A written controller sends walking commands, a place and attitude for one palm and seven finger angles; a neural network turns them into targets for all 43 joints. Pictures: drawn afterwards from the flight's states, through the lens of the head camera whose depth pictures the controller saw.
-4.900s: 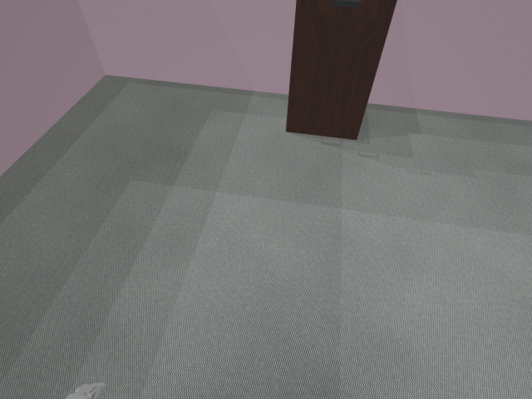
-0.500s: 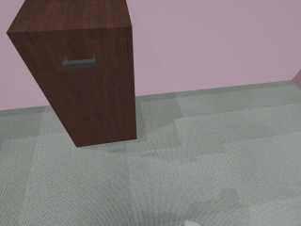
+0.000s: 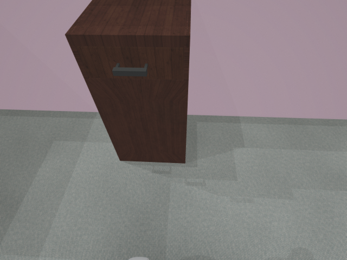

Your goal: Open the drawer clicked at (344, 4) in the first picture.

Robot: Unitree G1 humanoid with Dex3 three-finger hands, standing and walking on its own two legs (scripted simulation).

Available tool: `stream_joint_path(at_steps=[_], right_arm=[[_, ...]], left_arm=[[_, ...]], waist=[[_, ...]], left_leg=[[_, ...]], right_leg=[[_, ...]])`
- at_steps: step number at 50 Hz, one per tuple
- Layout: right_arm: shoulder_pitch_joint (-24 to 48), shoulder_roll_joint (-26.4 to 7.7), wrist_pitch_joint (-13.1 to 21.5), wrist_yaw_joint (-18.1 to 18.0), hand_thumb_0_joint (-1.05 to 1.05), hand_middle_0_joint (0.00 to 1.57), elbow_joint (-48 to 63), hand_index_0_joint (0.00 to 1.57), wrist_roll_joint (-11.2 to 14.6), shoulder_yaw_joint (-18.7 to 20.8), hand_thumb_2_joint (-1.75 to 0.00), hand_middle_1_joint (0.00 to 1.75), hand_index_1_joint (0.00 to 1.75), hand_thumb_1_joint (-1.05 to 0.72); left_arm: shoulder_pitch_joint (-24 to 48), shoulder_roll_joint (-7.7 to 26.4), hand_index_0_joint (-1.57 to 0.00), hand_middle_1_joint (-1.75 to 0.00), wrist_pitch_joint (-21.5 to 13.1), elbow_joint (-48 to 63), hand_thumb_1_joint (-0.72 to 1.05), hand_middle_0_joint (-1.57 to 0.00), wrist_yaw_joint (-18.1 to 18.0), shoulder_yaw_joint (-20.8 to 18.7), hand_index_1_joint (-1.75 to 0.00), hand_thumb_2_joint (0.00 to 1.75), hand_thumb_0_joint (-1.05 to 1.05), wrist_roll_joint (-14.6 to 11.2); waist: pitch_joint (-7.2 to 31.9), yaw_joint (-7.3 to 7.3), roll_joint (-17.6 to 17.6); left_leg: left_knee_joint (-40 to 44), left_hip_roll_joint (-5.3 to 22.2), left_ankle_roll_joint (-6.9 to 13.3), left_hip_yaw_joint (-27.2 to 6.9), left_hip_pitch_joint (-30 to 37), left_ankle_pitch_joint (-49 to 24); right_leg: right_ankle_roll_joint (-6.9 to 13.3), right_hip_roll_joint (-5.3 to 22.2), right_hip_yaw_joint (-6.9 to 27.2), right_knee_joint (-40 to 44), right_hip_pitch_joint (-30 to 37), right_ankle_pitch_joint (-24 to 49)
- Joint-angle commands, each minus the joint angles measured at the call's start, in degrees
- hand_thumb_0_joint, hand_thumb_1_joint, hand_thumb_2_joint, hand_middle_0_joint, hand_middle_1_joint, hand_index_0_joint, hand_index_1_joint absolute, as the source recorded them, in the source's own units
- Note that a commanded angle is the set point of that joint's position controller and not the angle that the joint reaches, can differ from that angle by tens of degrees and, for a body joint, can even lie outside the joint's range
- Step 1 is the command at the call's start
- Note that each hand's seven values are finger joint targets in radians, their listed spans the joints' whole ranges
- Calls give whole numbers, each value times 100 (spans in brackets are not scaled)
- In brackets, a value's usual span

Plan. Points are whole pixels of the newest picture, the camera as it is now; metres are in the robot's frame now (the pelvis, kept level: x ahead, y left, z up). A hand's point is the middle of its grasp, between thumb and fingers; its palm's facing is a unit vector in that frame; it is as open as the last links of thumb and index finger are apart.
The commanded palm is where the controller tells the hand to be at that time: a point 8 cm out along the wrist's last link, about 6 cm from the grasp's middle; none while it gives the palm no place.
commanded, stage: take the last steps up to it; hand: left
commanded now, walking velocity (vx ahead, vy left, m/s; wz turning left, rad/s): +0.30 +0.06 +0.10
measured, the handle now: (131, 68) +0.76 +0.23 -0.01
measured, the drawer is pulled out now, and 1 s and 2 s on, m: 0.00 0.00 0.00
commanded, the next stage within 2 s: come to a stop and stand still in 0.68 s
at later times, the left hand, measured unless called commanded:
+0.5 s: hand (102, 246) +0.17 +0.22 -0.17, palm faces +0.01 -0.98 -0.19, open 7.4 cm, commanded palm none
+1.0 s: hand (108, 223) +0.24 +0.23 -0.19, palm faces +0.09 -0.98 -0.16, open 7.3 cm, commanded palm none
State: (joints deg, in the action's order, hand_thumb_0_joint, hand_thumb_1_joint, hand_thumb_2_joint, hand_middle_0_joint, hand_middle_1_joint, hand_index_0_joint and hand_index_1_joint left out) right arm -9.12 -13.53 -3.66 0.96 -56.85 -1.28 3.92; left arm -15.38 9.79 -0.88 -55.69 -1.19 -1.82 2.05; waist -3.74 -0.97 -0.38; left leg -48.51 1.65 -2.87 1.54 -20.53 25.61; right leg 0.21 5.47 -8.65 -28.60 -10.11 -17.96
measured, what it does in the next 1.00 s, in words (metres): walks ahead: left foot, then right foot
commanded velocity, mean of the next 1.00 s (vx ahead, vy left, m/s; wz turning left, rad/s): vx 0.12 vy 0.00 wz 0.01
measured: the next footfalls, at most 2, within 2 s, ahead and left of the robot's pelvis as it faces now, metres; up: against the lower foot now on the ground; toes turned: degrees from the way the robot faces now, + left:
left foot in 0.12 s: +0.02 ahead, +0.14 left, +0.00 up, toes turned +6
right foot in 0.54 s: +0.26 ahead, -0.08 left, +0.00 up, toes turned -7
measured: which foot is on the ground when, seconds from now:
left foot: up 0.00-0.10, down 0.12-0.56, up 0.58-0.90, down 0.92-1.00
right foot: down 0.00-0.12, up 0.14-0.52, down 0.54-0.96, up 0.98-1.00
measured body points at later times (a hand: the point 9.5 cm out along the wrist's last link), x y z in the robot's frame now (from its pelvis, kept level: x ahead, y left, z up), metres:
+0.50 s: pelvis +0.11 +0.04 -0.01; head +0.13 +0.03 +0.44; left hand +0.17 +0.27 -0.16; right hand +0.05 -0.19 -0.16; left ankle -0.01 +0.14 -0.74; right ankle +0.21 -0.08 -0.72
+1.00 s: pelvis +0.24 +0.06 -0.01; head +0.25 +0.08 +0.44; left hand +0.23 +0.28 -0.18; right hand +0.31 -0.17 -0.15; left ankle +0.28 +0.16 -0.74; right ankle +0.22 -0.07 -0.74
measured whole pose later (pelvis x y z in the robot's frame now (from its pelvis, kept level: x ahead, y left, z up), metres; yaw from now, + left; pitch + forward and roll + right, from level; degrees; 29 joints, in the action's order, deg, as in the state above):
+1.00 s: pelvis +0.24 +0.06 -0.01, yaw +1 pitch -2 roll -1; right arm -10.8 -8.5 1.0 -1.4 -61.3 -1.0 1.3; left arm -15.5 9.7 1.1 -62.8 -2.0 -1.5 0.8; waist -2.4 -1.6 2.5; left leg -30.5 2.9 1.0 5.5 -16.5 12.3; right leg -1.3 3.5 -6.8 -30.7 -9.8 -19.1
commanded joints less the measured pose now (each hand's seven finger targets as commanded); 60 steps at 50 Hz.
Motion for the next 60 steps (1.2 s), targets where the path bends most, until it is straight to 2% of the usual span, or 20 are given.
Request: stream_joint_path(at_steps=[1, 4, 6, 9, 13, 20, 23, 25, 26, 28, 29, 31, 34, 36, 41, 44, 46, 48, 53, 60], right_arm=[[496, -173, 300, 31, 0, 20, 566, 20, 41, -68, -90, 30, 30, -90], [-423, -282, 448, -24, 0, 20, 213, 20, 33, -88, -90, 30, 30, -90], [-1422, -1232, 469, -107, 0, 20, -55, 20, -33, 128, -90, 30, 30, -90], [-1146, -723, 496, -210, 0, 20, -74, 20, -12, -26, -90, 30, 30, -90], [-922, -467, 661, -225, 0, 20, -92, 20, 37, -90, -90, 30, 30, -90], [-1468, -401, 708, -243, 0, 20, -473, 20, 8, -61, -90, 30, 30, -90], [-1405, -456, 697, -257, 0, 20, -543, 20, -22, -49, -90, 30, 30, -90], [-1407, -432, 682, -256, 0, 20, -607, 20, 10, -66, -90, 30, 30, -90], [-1386, -377, 712, -244, 0, 20, -615, 20, 52, -76, -90, 30, 30, -90], [-1716, -35, 739, -199, 0, 20, -427, 20, 116, -101, -90, 30, 30, -90], [-1354, -120, 673, -198, 0, 20, -399, 20, 117, -73, -90, 30, 30, -90], [-1000, 15, 614, -143, 0, 20, -328, 20, 43, -75, -90, 30, 30, -90], [-1413, 295, 465, -116, 0, 20, -486, 20, -1, -126, -90, 30, 30, -90], [-1456, 439, 422, -90, 0, 20, -486, 20, -1, -138, -90, 30, 30, -90], [-1010, 416, 473, -95, 0, 20, -320, 20, 38, -203, -90, 30, 30, -90], [-1179, 225, 509, -164, 0, 20, -507, 20, 53, -248, -90, 30, 30, -90], [-1037, -304, 541, -215, 0, 20, -431, 20, 39, -187, -90, 30, 30, -90], [-641, -424, 472, -306, 0, 20, -350, 20, 70, -146, -90, 30, 30, -90], [-573, -712, 337, -442, 0, 20, -180, 20, 27, 65, -90, 30, 30, -90], [-214, -702, 272, -375, 0, 20, 13, 20, -9, 168, -90, 30, 30, -90]], left_arm=[[-731, 1282, -20, -30, -107, -118, 90, -20, 7, -322, -30, 90, 0, 0], [-319, 1142, -20, -30, -70, -140, 90, -20, 35, -285, -30, 90, 0, -93], [-120, 511, -20, -30, -62, 143, 90, -20, 111, -118, -30, 90, 0, -102], [603, 666, -20, -30, -34, 148, 90, -20, 142, -164, -30, 90, 0, -62], [-9, 473, -20, -30, 0, -192, 90, -20, 214, -105, -30, 90, 0, -54], [724, 360, -20, -30, -10, 73, 90, -20, 223, -92, -30, 90, 0, -91], [704, 330, -20, -30, -41, 100, 90, -20, 229, -126, -30, 90, 0, -93], [22, 467, -20, -30, -104, -123, 90, -20, 215, -181, -30, 90, 0, -75], [-679, 641, -20, -30, -165, -328, 90, -20, 186, -247, -30, 90, 0, -51], [-1816, 1561, -20, -30, -249, -595, 90, -20, 90, -430, -30, 90, 0, -98], [-1400, 1527, -20, -30, -236, -512, 90, -20, 70, -432, -30, 90, 0, -153], [-330, 972, -20, -30, -205, -207, 90, -20, -18, -311, -30, 90, 0, -127], [8, 555, -20, -30, -290, -197, 90, -20, -24, -159, -30, 90, 0, -83], [-67, 537, -20, -30, -294, -224, 90, -20, -22, -173, -30, 90, 0, -65], [-5, 678, -20, -30, -200, -285, 90, -20, -12, -180, -30, 90, 0, -75], [57, 529, -20, -30, -70, -397, 90, -20, -55, -79, -30, 90, 0, -143], [-380, 290, -20, -30, 38, -433, 90, -20, -102, -34, -30, 90, 0, -164], [-449, 316, -20, -30, 160, -515, 90, -20, -108, -16, -30, 90, 0, -165], [-381, 495, -20, -30, 282, -317, 90, -20, -71, -121, -30, 90, 0, -116], [-140, 377, -20, -30, 336, -23, 90, -20, -27, -195, -30, 90, 0, -113]], waist=[[280, -302, 1184], [448, 185, 653], [515, 595, -1819], [-526, 522, -1024], [-268, 135, -581], [-495, 275, -571], [-514, 178, -659], [-201, -157, -222], [127, -485, 19], [1243, -609, 1643], [1007, -613, 1333], [137, -213, 278], [105, 199, 563], [193, 217, 634], [197, 122, 746], [284, 262, 389], [259, 36, -611], [11, 16, -1270], [785, 189, -949], [935, 192, -946]], left_leg=[[917, -15, 129, 299, -321, 106], [2757, -73, 265, 497, 1730, -965], [3380, 2014, 1244, -2075, 3129, -1181], [3788, 1866, 1507, -1921, 1856, -763], [3785, 1308, 1306, -775, 1728, -2076], [3629, 1316, 1324, -453, 1785, -3010], [3324, 1345, 1243, -365, 1622, -3160], [2447, 1112, 1060, -173, 1276, -3634], [1517, 826, 869, 76, 906, -3495], [-1745, -255, 482, 380, -777, 789], [-2428, 3, 532, -212, -938, 791], [-2412, 481, 506, -355, -1155, -183], [-1421, 538, 284, -71, -493, -593], [-647, 470, 219, 155, -200, -670], [907, 284, 122, 292, 189, -1003], [2354, 365, 70, 129, 1389, -2487], [2658, 1286, 507, -641, 1102, -3931], [3169, 1535, 834, -968, 651, -3971], [2755, 1965, 1432, -898, 1823, -5876], [2739, 1793, 1290, -574, 1526, -4545]], right_leg=[[785, 1461, 1446, 1049, 790, 1467], [296, 897, 751, 347, -372, 628], [-217, -136, -134, -2126, -2588, -1522], [-80, 182, 646, -3394, -2978, -1009], [-211, 206, 505, -3080, -2429, -107], [-152, 85, 323, -1609, -2108, 240], [-8, -69, 228, -1038, -1521, 309], [104, -382, 24, -420, -269, 665], [189, -231, 273, -104, 693, 894], [1274, 2124, 3597, 1112, 2139, 1484], [1397, 2158, 3794, 1469, 1436, 421], [1175, 1772, 2736, 1659, 208, -257], [855, 1247, 1288, 1686, -570, 1282], [859, 1052, 939, 1658, -701, 1617], [817, 876, 792, 1427, -432, 1697], [355, 448, 496, 645, -713, 1512], [-32, -27, 370, 233, -503, 171], [-164, -164, 247, -275, -321, -200], [-147, -234, 779, -2487, -1333, -1388], [-195, -262, 725, -1986, -1139, -1114]])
